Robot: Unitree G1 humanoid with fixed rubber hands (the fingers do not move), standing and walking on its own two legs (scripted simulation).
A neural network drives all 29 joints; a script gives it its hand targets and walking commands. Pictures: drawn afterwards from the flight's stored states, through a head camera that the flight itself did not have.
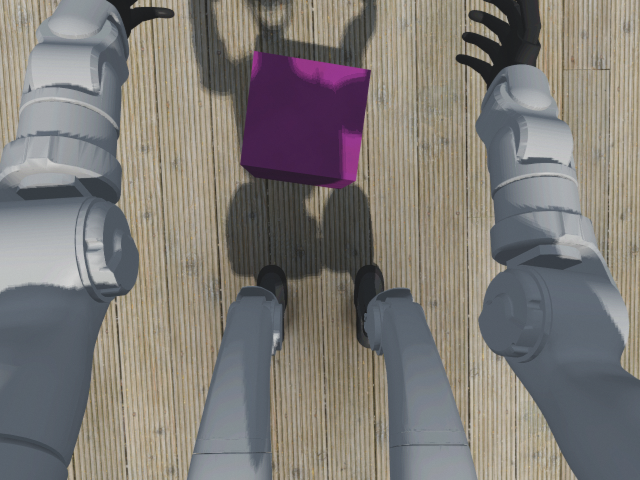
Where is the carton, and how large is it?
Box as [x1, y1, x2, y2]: [240, 51, 370, 188]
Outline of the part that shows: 254,51 240,164 256,177 335,188 341,188 354,181 356,175 370,70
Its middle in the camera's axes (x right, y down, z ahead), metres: -0.04 -0.22 +0.82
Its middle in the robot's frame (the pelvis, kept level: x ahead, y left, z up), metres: +0.54 +0.03 -0.53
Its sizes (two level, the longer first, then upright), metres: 0.210 0.200 0.250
